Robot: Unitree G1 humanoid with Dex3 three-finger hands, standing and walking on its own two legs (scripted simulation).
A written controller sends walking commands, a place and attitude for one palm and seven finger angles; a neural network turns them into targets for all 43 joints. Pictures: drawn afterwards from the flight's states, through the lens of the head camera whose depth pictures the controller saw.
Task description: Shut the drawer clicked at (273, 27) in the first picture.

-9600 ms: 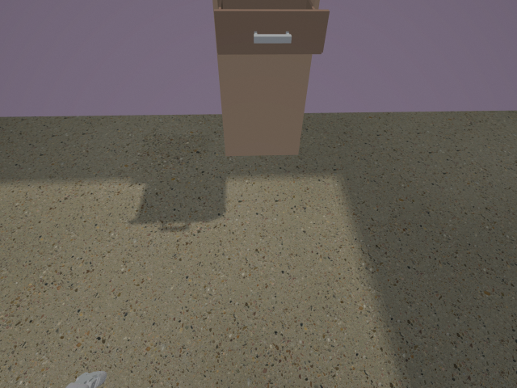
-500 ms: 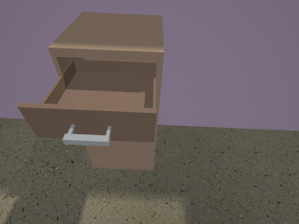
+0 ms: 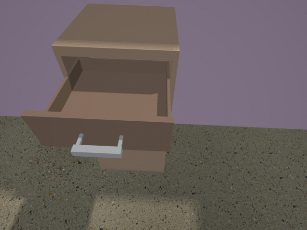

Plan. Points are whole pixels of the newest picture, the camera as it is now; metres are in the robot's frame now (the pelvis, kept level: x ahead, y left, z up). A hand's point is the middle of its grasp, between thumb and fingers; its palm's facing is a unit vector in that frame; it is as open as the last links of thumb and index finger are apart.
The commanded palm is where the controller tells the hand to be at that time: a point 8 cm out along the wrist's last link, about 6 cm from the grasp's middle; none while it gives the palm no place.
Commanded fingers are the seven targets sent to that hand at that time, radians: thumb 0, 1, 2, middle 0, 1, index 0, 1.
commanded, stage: come to a stop and stand still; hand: left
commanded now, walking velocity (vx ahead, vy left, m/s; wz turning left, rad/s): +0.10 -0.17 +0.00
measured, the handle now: (99, 144) +0.32 +0.17 +0.05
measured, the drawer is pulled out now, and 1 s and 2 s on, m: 0.29 0.29 0.29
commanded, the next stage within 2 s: look again from close up in 1.84 s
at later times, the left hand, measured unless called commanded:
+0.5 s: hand out of the picture +0.03 +0.16 -0.18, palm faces +0.11 -0.97 -0.20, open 7.3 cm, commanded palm none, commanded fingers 0.00 0.90 0.90 -0.20 -0.30 -0.20 -0.30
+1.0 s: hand out of the picture -0.08 +0.18 -0.17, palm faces +0.05 -0.98 -0.19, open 7.4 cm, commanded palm none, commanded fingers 0.00 0.90 0.90 -0.20 -0.30 -0.20 -0.30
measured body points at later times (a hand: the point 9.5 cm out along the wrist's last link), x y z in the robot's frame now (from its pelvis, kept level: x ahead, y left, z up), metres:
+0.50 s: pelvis +0.00 -0.02 +0.00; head +0.04 -0.01 +0.45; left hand +0.03 +0.21 -0.16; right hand +0.07 -0.26 -0.15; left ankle +0.00 +0.08 -0.71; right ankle +0.05 -0.13 -0.74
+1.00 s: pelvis -0.06 -0.01 +0.00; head -0.05 -0.01 +0.45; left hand -0.08 +0.23 -0.15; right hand -0.08 -0.23 -0.16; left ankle +0.02 +0.10 -0.73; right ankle -0.10 -0.09 -0.74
